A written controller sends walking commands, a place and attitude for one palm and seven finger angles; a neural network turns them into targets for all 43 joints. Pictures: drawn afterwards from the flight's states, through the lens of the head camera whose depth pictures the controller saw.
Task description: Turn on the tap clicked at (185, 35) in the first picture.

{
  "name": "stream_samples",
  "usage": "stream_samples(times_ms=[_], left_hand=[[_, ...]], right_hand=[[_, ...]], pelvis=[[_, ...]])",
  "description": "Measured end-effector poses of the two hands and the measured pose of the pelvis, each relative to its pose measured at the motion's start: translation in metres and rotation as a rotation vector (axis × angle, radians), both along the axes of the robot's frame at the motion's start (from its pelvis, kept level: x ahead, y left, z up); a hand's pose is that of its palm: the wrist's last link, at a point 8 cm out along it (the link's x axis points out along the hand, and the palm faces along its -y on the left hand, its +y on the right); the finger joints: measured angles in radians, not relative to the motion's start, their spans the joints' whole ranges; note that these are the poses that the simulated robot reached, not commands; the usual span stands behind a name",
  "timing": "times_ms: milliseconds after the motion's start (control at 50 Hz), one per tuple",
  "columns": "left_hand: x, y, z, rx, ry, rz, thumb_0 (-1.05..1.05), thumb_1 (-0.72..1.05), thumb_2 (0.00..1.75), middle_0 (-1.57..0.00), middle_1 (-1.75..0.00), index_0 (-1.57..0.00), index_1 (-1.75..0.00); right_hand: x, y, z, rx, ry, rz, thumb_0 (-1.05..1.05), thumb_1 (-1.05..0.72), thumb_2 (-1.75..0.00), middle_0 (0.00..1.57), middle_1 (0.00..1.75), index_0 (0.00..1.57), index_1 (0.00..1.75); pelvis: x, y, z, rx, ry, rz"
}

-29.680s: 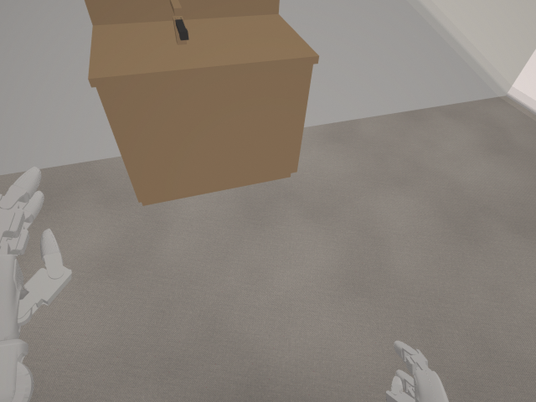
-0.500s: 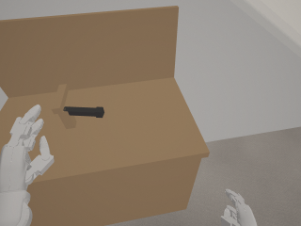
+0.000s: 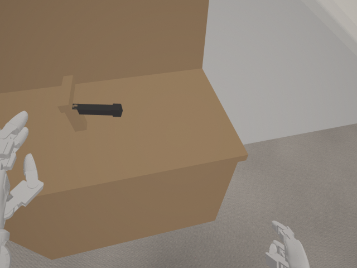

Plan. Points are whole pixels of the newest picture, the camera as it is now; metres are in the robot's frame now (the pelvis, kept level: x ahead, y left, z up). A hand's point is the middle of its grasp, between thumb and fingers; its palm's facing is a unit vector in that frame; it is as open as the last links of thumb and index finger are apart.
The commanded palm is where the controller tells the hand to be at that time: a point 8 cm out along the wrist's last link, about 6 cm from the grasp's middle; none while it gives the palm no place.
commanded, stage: step back with the hand held close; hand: left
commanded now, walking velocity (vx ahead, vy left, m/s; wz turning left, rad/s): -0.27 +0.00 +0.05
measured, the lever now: (116, 110) +0.52 +0.24 +0.03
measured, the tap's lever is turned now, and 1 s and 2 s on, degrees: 75 75 75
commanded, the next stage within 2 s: stop stepping back and stand still in 0.80 s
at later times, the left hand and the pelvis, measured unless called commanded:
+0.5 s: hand (10, 228) +0.14 +0.25 +0.16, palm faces +0.47 -0.77 -0.44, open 7.4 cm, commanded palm +0.08 +0.28 +0.18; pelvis -0.05 -0.01 -0.01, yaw +4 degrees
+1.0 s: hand out of the picture +0.06 +0.21 +0.16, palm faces +0.38 -0.84 -0.39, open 7.5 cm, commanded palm +0.00 +0.26 +0.18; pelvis -0.16 -0.02 +0.00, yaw +1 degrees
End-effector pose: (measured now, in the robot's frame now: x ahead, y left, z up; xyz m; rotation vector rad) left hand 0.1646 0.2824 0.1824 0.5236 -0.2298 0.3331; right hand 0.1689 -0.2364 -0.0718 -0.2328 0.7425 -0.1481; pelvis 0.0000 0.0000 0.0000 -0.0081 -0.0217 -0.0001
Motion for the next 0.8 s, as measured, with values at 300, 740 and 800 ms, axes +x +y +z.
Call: stream_samples(times_ms=[300,740,800], left_hand=[[-0.035,0.003,-0.011,-0.027,-0.067,0.02,0.02,0.89,0.9,-0.21,-0.3,-0.21,-0.3],[-0.107,0.018,-0.01,-0.003,-0.092,0.06,0.01,0.88,0.9,-0.22,-0.3,-0.21,-0.3],[-0.122,0.019,0.0,-0.006,-0.085,0.094,0.02,0.89,0.9,-0.21,-0.3,-0.21,-0.3]], right_hand=[[-0.045,0.015,-0.012,-0.008,0.018,0.041,0.01,-0.91,-0.9,0.2,0.3,0.2,0.3],[-0.081,0.02,-0.005,-0.039,-0.005,0.083,0.01,-0.91,-0.9,0.2,0.3,0.2,0.3],[-0.095,0.027,-0.004,0.011,-0.016,0.087,0.01,-0.91,-0.9,0.2,0.3,0.2,0.3]], pelvis=[[-0.04,0.004,-0.01,-0.021,0.001,0.031],[-0.102,0.001,-0.012,0.007,0.033,0.091],[-0.111,-0.002,-0.006,-0.006,0.038,0.071]])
